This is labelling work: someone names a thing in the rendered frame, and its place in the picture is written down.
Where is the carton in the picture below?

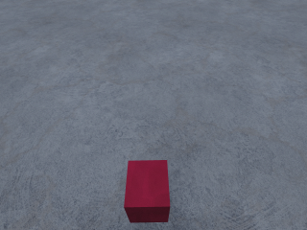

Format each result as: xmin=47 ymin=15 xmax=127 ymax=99
xmin=124 ymin=160 xmax=171 ymax=223

